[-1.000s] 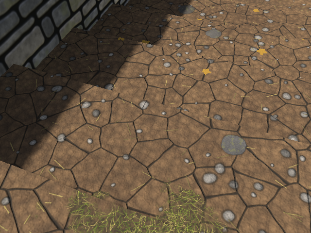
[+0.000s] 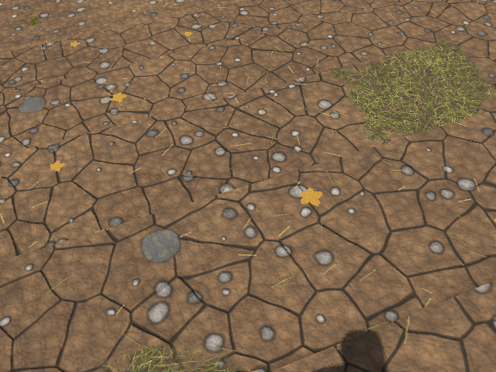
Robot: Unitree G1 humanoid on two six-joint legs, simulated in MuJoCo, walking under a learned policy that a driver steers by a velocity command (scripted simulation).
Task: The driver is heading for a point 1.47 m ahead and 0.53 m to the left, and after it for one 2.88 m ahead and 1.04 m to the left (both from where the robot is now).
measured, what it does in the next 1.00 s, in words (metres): walks ahead: left foot, then right foot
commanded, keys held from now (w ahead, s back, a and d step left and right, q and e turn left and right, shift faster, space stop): shift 0.48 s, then w+shift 0.42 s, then w+q+shift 0.10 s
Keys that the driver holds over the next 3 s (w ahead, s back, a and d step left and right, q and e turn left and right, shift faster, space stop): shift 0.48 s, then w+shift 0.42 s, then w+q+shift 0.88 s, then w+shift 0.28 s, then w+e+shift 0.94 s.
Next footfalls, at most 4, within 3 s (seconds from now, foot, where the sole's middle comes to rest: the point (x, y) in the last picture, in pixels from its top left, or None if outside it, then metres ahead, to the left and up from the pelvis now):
0.06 left None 0.05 0.12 -0.77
0.84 right None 0.16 -0.13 -0.77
1.24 left None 0.37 0.02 -0.77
1.62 right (279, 297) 0.78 -0.08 -0.96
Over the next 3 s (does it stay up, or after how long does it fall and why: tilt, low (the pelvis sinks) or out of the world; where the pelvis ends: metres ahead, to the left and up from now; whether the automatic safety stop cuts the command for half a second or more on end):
stays up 1.54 0.81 -0.38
